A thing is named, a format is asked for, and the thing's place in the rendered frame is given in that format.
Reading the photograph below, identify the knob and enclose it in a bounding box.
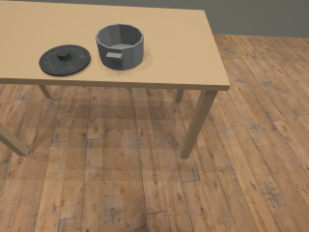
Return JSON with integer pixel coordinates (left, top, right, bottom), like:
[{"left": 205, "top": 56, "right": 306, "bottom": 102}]
[{"left": 56, "top": 49, "right": 70, "bottom": 60}]

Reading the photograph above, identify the table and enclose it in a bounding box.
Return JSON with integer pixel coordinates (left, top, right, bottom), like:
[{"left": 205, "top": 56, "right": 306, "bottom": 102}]
[{"left": 0, "top": 0, "right": 231, "bottom": 160}]

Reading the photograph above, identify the lid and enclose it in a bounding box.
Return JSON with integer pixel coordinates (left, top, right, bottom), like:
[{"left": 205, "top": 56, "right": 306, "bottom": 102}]
[{"left": 39, "top": 44, "right": 91, "bottom": 76}]

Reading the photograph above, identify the pot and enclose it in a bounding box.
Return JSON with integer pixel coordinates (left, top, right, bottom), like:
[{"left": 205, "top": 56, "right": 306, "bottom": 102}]
[{"left": 96, "top": 23, "right": 144, "bottom": 71}]

